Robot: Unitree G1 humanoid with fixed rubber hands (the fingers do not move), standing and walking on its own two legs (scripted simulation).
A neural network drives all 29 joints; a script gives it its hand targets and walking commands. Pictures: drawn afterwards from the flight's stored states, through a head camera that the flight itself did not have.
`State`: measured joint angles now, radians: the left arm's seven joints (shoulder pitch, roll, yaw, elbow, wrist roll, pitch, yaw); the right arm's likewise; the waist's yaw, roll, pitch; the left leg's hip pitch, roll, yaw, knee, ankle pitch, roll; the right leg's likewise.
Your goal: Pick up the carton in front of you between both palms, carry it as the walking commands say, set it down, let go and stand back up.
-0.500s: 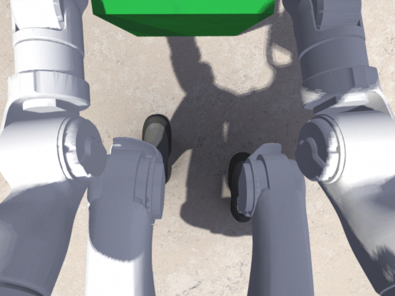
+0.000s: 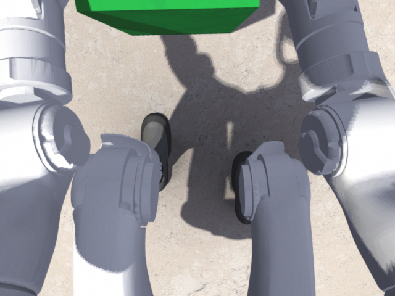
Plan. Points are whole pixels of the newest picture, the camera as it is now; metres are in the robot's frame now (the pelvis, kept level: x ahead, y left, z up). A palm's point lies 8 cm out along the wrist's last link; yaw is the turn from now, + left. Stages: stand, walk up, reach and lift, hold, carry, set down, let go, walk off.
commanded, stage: set down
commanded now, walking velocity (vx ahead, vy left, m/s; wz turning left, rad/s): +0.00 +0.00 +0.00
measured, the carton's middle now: out of the picture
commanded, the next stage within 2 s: let go in 1.94 s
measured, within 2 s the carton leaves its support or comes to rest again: neither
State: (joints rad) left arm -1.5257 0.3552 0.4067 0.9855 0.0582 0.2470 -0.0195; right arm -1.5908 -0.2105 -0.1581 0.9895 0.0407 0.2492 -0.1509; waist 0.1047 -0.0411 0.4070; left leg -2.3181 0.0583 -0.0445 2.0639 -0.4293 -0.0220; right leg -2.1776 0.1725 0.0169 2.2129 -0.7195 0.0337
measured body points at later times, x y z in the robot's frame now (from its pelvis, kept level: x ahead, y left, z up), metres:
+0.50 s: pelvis -0.01 +0.00 -0.01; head +0.38 +0.03 +0.20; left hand +0.55 +0.27 -0.19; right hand +0.59 -0.04 -0.19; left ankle +0.14 +0.14 -0.35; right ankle +0.07 -0.11 -0.35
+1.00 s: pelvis +0.00 +0.01 +0.00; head +0.39 +0.04 +0.20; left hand +0.56 +0.29 -0.18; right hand +0.61 -0.09 -0.18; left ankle +0.14 +0.14 -0.35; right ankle +0.07 -0.11 -0.35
